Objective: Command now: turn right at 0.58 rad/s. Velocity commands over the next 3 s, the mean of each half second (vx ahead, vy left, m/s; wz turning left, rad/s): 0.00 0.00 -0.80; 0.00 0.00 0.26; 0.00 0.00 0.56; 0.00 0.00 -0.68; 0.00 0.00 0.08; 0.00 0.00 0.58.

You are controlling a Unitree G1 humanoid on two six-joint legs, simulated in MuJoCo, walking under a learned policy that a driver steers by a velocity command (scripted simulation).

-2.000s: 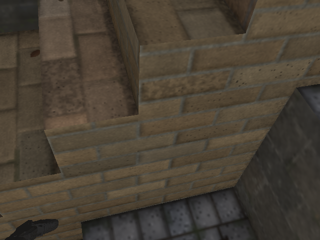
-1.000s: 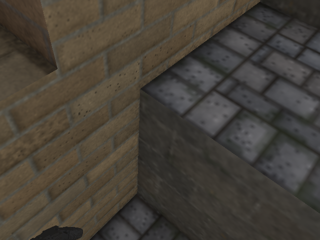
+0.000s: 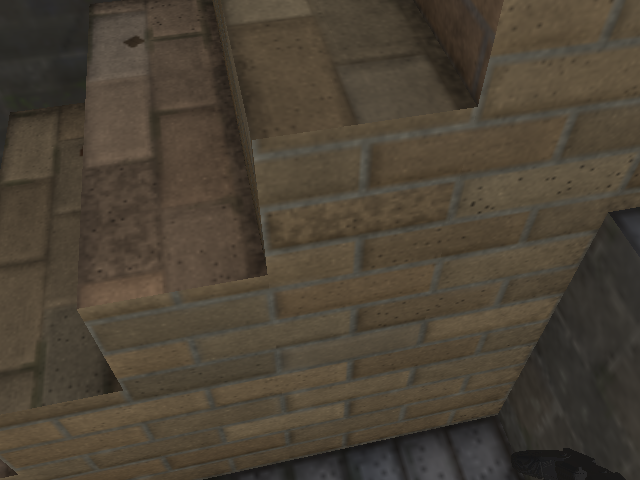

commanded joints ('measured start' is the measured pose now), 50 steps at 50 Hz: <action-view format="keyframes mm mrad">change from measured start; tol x32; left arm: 1 -32 173 51 -80 9 -29 -1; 23 271 85 59 -71 118 -34 -107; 50 -73 91 88 -236 64 -29 33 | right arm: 1 -22 -159 -55 -64 1 6 -23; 43 204 -32 -42 -175 -4 -45 65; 50 297 -447 -187 -223 28 -4 -4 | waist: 1 -37 -97 -160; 47 -82 -199 -61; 50 -98 434 -132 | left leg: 1 124 45 -75 38 155 6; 7 53 57 -189 10 -69 60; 10 459 495 -534 -244 681 434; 13 185 357 -212 -299 352 179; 28 131 292 180 90 680 62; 29 -173 227 220 340 491 -35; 30 -427 148 134 569 -376 -111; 44 -278 200 -60 401 -228 -97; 48 -76 93 9 101 84 -36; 50 247 351 -567 -62 796 209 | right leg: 1 -6 -120 232 -91 565 -171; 7 120 -208 421 -57 167 -245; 10 -509 57 181 496 -355 -11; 18 -373 -72 -14 512 99 48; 26 -164 -66 -18 205 -171 7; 31 424 -382 307 -63 1350 -321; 33 253 -287 201 -184 802 -272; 45 137 -343 -52 -222 269 -220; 48 119 -227 -183 -19 474 -64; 50 -327 -43 -236 471 -208 109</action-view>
